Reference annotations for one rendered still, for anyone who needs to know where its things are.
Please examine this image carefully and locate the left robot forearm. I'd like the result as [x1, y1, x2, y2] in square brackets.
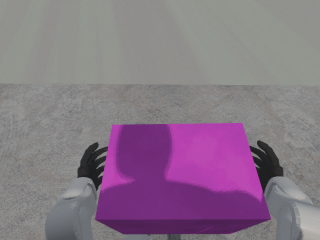
[45, 177, 98, 240]

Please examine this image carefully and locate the robot left hand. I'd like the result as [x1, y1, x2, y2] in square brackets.
[77, 142, 108, 191]

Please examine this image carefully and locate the carton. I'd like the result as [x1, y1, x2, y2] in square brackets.
[95, 123, 271, 234]

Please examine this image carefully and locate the right robot forearm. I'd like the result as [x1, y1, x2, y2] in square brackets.
[264, 176, 320, 240]

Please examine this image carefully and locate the robot right hand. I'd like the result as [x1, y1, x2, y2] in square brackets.
[249, 140, 284, 193]

